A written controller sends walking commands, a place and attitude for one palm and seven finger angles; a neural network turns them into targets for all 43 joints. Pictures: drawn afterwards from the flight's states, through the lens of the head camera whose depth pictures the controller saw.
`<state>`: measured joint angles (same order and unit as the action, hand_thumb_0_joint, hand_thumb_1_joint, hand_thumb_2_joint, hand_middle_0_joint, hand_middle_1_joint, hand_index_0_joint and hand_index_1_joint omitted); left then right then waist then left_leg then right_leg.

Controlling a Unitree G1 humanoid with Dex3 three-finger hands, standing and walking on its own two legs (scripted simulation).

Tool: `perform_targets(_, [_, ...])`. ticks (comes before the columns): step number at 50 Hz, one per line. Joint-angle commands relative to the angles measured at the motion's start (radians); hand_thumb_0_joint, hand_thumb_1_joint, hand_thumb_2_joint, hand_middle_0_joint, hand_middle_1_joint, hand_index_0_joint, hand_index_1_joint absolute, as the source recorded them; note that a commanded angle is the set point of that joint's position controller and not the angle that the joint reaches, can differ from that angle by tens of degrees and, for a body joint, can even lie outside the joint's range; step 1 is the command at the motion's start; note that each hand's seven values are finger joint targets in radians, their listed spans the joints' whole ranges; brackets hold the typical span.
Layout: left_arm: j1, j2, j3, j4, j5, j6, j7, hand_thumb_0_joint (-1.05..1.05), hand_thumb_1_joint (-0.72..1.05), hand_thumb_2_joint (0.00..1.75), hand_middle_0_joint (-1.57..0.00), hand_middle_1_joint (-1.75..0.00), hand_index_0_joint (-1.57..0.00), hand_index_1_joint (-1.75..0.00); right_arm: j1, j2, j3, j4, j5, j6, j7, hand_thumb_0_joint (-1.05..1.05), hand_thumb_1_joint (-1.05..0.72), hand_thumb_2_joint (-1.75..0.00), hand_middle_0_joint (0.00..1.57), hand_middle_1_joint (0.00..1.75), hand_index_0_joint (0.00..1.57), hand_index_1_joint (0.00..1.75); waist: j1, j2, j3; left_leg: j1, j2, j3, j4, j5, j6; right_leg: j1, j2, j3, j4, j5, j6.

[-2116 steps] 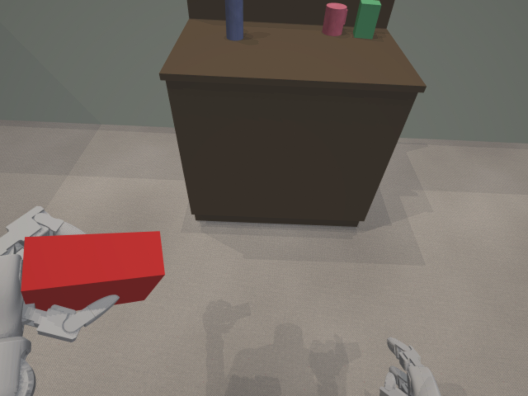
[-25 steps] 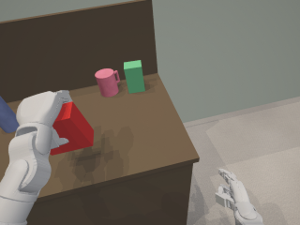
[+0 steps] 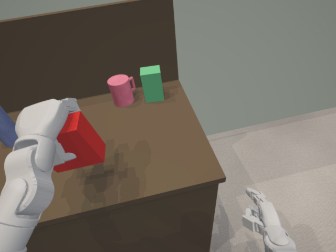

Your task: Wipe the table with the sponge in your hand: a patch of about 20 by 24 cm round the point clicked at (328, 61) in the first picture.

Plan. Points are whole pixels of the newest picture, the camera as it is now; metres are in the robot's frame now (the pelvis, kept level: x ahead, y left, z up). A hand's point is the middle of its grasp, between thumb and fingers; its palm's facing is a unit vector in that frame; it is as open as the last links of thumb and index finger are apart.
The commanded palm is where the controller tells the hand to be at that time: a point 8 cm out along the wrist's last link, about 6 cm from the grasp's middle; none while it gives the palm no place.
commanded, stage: bring the sponge back beside the body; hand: left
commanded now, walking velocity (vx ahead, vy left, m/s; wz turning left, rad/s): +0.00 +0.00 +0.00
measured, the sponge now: (73, 149) +0.27 +0.27 +0.14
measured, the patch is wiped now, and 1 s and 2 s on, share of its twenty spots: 0.95 0.95 0.95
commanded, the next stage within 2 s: step back with the hand held close in 1.48 s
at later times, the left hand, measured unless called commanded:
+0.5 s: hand (53, 151) +0.23 +0.27 +0.19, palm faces +0.20 -0.11 -0.97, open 9.7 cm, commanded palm +0.18 +0.27 +0.26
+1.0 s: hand (42, 172) +0.19 +0.27 +0.18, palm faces +0.18 -0.09 -0.98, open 9.7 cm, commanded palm +0.14 +0.27 +0.25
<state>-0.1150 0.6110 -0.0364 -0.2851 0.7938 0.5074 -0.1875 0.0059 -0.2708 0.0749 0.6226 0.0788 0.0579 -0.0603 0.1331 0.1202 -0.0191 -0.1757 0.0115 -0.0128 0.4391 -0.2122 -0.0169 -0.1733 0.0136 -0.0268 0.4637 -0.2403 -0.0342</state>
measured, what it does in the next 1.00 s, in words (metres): stands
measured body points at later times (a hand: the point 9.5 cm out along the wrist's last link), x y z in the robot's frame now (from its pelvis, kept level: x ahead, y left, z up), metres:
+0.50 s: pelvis +0.00 +0.00 +0.00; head -0.03 -0.05 +0.45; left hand +0.21 +0.27 +0.24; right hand +0.26 -0.18 -0.06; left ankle +0.02 +0.13 -0.74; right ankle +0.01 -0.10 -0.74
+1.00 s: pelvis -0.02 +0.00 +0.00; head -0.06 -0.06 +0.44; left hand +0.17 +0.27 +0.23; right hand +0.24 -0.19 -0.07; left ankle +0.02 +0.13 -0.74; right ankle +0.01 -0.10 -0.74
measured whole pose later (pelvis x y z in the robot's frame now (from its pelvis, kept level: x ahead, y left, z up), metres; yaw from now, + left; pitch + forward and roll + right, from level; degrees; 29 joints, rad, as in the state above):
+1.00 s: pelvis -0.02 +0.00 +0.00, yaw -1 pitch -6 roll +0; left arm 0.21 0.63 0.05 -0.48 0.76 0.42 -0.13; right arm 0.03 -0.27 0.06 0.62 0.06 0.03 -0.06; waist 0.15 0.13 -0.01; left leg -0.16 0.03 -0.01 0.47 -0.21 -0.02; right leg -0.15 0.03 -0.02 0.49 -0.23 -0.04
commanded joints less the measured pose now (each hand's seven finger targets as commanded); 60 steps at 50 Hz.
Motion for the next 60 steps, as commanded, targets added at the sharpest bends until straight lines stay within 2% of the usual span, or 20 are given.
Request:
perform_targets(1, [-0.276,0.272,0.2,-0.213,0.043,-0.022,0.051,0.0,0.1,1.3,-1.2,-1.6,-1.2,-1.6,-0.232,-0.08,-0.033,-0.19,-0.006,-0.057,0.003,0.0,-0.9,-0.9,0.2,0.3,0.2,0.3,0.007,-0.05,-0.233,0.045,-0.038,-0.031,-0.031,0.196,0.049,0.084,-0.005,0.084,-0.072,0.178,-0.03])
perform_targets(8, [-0.175,0.271,0.228,-0.292,0.029,-0.028,0.064,0.0,0.1,1.3,-1.2,-1.6,-1.2,-1.6,-0.233,-0.079,-0.039,-0.196,-0.01,-0.049,0.017,0.0,-0.9,-0.9,0.2,0.3,0.2,0.3,0.015,-0.037,-0.24,0.055,-0.037,-0.031,-0.021,0.241,0.049,0.095,-0.003,0.081,-0.059,0.236,-0.03])
perform_targets(9, [-0.166,0.263,0.231,-0.318,0.023,-0.027,0.064,0.0,0.1,1.3,-1.2,-1.6,-1.2,-1.6,-0.26,-0.075,-0.036,-0.203,-0.005,-0.057,0.017,0.0,-0.9,-0.9,0.2,0.3,0.2,0.3,0.014,-0.015,-0.232,0.059,-0.037,-0.036,-0.024,0.23,0.049,0.086,0.006,0.103,-0.064,0.218,-0.037])
perform_targets(12, [-0.127,0.24,0.213,-0.276,0.015,-0.027,0.068,0.0,0.1,1.3,-1.2,-1.6,-1.2,-1.6,-0.225,-0.082,-0.039,-0.194,-0.01,-0.049,0.014,0.0,-0.9,-0.9,0.2,0.3,0.2,0.3,0.008,-0.064,-0.178,0.042,-0.031,-0.03,-0.029,0.198,0.05,0.058,0.004,0.073,-0.076,0.18,-0.028])
perform_targets(14, [-0.154,0.259,0.23,-0.313,0.02,-0.03,0.073,0.0,0.1,1.3,-1.2,-1.6,-1.2,-1.6,-0.255,-0.077,-0.036,-0.198,-0.004,-0.058,0.009,0.0,-0.9,-0.9,0.2,0.3,0.2,0.3,0.006,-0.034,-0.194,0.055,-0.031,-0.04,-0.034,0.182,0.048,0.055,0.01,0.107,-0.081,0.155,-0.036])
perform_targets(17, [-0.119,0.241,0.211,-0.302,0.02,-0.035,0.078,0.0,0.1,1.3,-1.2,-1.6,-1.2,-1.6,-0.227,-0.082,-0.04,-0.196,-0.011,-0.055,0.007,0.0,-0.9,-0.9,0.2,0.3,0.2,0.3,0.009,-0.056,-0.188,0.054,-0.032,-0.034,-0.032,0.185,0.05,0.061,0.004,0.08,-0.083,0.155,-0.03])
perform_targets(19, [-0.128,0.253,0.227,-0.35,0.025,-0.037,0.083,0.0,0.1,1.3,-1.2,-1.6,-1.2,-1.6,-0.262,-0.075,-0.035,-0.199,-0.005,-0.064,0.008,0.0,-0.9,-0.9,0.2,0.3,0.2,0.3,0.011,-0.014,-0.196,0.061,-0.033,-0.043,-0.038,0.182,0.049,0.061,0.013,0.109,-0.081,0.145,-0.039])
perform_targets(20, [-0.111,0.225,0.199,-0.344,0.021,-0.039,0.082,0.0,0.1,1.3,-1.2,-1.6,-1.2,-1.6,-0.24,-0.073,-0.034,-0.206,-0.012,-0.063,0.006,0.0,-0.9,-0.9,0.2,0.3,0.2,0.3,0.016,-0.028,-0.195,0.054,-0.033,-0.034,-0.034,0.182,0.051,0.068,0.005,0.077,-0.077,0.141,-0.034])
perform_targets(24, [-0.069,0.277,0.261,-0.352,0.02,-0.042,0.091,0.0,0.1,1.3,-1.2,-1.6,-1.2,-1.6,-0.261,-0.076,-0.037,-0.198,-0.01,-0.066,0.009,0.0,-0.9,-0.9,0.2,0.3,0.2,0.3,0.018,-0.029,-0.181,0.049,-0.033,-0.043,-0.035,0.16,0.048,0.06,0.011,0.122,-0.088,0.119,-0.037])
perform_targets(25, [-0.066,0.249,0.23,-0.337,0.02,-0.041,0.089,0.0,0.1,1.3,-1.2,-1.6,-1.2,-1.6,-0.242,-0.075,-0.033,-0.199,-0.015,-0.061,0.008,0.0,-0.9,-0.9,0.2,0.3,0.2,0.3,0.017,-0.025,-0.174,0.037,-0.033,-0.034,-0.035,0.16,0.048,0.065,0.006,0.091,-0.082,0.117,-0.035])
perform_targets(29, [-0.034,0.26,0.255,-0.369,0.015,-0.047,0.092,0.0,0.1,1.3,-1.2,-1.6,-1.2,-1.6,-0.269,-0.073,-0.036,-0.2,-0.011,-0.065,0.01,0.0,-0.9,-0.9,0.2,0.3,0.2,0.3,0.019,-0.022,-0.165,0.047,-0.033,-0.043,-0.036,0.145,0.048,0.05,0.013,0.125,-0.093,0.095,-0.037])
perform_targets(32, [0.008,0.24,0.236,-0.331,0.008,-0.05,0.09,0.0,0.1,1.3,-1.2,-1.6,-1.2,-1.6,-0.236,-0.079,-0.04,-0.193,-0.017,-0.061,0.008,0.0,-0.9,-0.9,0.2,0.3,0.2,0.3,0.016,-0.054,-0.142,0.036,-0.031,-0.033,-0.031,0.129,0.049,0.039,0.005,0.097,-0.099,0.079,-0.027])
perform_targets(35, [0.006,0.229,0.225,-0.365,0.007,-0.059,0.091,0.0,0.1,1.3,-1.2,-1.6,-1.2,-1.6,-0.245,-0.073,-0.037,-0.204,-0.016,-0.071,0.004,0.0,-0.9,-0.9,0.2,0.3,0.2,0.3,0.018,-0.027,-0.139,0.03,-0.032,-0.035,-0.033,0.103,0.05,0.035,0.004,0.099,-0.099,0.041,-0.03])
perform_targets(43, [0.057,0.266,0.269,-0.368,0.007,-0.087,0.104,0.0,0.1,1.3,-1.2,-1.6,-1.2,-1.6,-0.226,-0.077,-0.046,-0.194,-0.021,-0.077,-0.001,0.0,-0.9,-0.9,0.2,0.3,0.2,0.3,0.02,-0.049,-0.114,0.027,-0.036,-0.035,-0.027,0.079,0.049,0.019,-0.002,0.12,-0.113,0.001,-0.024])
perform_targets(44, [0.049,0.276,0.282,-0.386,0.01,-0.089,0.105,0.0,0.1,1.3,-1.2,-1.6,-1.2,-1.6,-0.255,-0.076,-0.043,-0.193,-0.017,-0.088,0.0,0.0,-0.9,-0.9,0.2,0.3,0.2,0.3,0.018,-0.012,-0.121,0.033,-0.035,-0.042,-0.028,0.065,0.047,0.012,0.01,0.15,-0.118,-0.024,-0.034])
perform_targets(45, [0.057,0.249,0.254,-0.372,0.008,-0.09,0.105,0.0,0.1,1.3,-1.2,-1.6,-1.2,-1.6,-0.234,-0.074,-0.042,-0.197,-0.022,-0.085,-0.003,0.0,-0.9,-0.9,0.2,0.3,0.2,0.3,0.02,-0.017,-0.107,0.019,-0.034,-0.035,-0.031,0.054,0.047,0.014,0.003,0.116,-0.113,-0.031,-0.031])
perform_targets(49, [0.096,0.273,0.291,-0.409,0.006,-0.11,0.114,0.0,0.1,1.3,-1.2,-1.6,-1.2,-1.6,-0.25,-0.075,-0.047,-0.194,-0.02,-0.099,-0.003,0.0,-0.9,-0.9,0.2,0.3,0.2,0.3,0.021,-0.004,-0.112,0.03,-0.037,-0.042,-0.029,0.045,0.047,0.008,0.011,0.149,-0.118,-0.049,-0.032])
perform_targets(52, [0.16,0.246,0.276,-0.367,-0.009,-0.113,0.113,0.0,0.1,1.3,-1.2,-1.6,-1.2,-1.6,-0.216,-0.079,-0.051,-0.19,-0.028,-0.095,-0.006,0.0,-0.9,-0.9,0.2,0.3,0.2,0.3,0.024,-0.056,-0.085,0.013,-0.032,-0.035,-0.026,0.035,0.048,0.004,0.001,0.118,-0.12,-0.051,-0.024])
perform_targets(54, [0.147,0.267,0.299,-0.404,-0.006,-0.12,0.117,0.0,0.1,1.3,-1.2,-1.6,-1.2,-1.6,-0.24,-0.077,-0.05,-0.19,-0.022,-0.104,-0.005,0.0,-0.9,-0.9,0.2,0.3,0.2,0.3,0.018,-0.02,-0.089,0.022,-0.034,-0.04,-0.025,0.016,0.046,-0.009,0.009,0.155,-0.128,-0.087,-0.028])
perform_targets(60, [0.116,0.249,0.279,-0.388,-0.004,-0.129,0.131,0.0,0.1,1.3,-1.2,-1.6,-1.2,-1.6,-0.216,-0.076,-0.05,-0.189,-0.029,-0.112,-0.012,0.0,-0.9,-0.9,0.2,0.3,0.2,0.3,0.02,-0.016,-0.085,0.015,-0.034,-0.04,-0.033,0.027,0.046,0.008,0.007,0.119,-0.116,-0.052,-0.029])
